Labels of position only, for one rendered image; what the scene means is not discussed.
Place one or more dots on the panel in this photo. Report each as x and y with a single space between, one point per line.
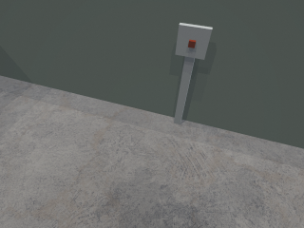
186 32

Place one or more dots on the button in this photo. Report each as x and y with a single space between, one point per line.
191 43

